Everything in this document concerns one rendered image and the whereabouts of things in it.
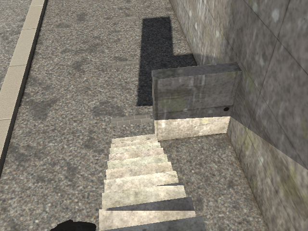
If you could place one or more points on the left robot hand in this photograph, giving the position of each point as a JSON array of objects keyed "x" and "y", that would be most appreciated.
[{"x": 71, "y": 225}]

